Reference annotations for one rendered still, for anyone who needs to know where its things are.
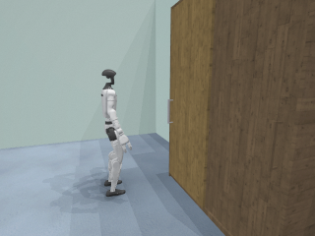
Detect wardrobe door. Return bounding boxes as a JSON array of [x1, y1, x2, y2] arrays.
[[205, 0, 312, 236], [169, 0, 216, 208]]

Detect right robot upper arm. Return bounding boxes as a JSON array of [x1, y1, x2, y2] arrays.
[[106, 89, 116, 116]]

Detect handle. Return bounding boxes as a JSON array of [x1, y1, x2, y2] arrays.
[[167, 99, 173, 124], [266, 121, 279, 172]]

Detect right robot hand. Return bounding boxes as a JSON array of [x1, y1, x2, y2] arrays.
[[119, 134, 132, 153]]

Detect robot thigh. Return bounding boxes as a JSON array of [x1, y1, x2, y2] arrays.
[[107, 128, 124, 166], [108, 141, 117, 160]]

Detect right robot forearm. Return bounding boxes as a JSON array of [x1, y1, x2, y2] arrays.
[[109, 109, 124, 137]]

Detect right robot thigh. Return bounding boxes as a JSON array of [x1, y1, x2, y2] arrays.
[[107, 128, 124, 166]]

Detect left robot thigh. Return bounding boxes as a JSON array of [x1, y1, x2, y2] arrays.
[[108, 141, 117, 160]]

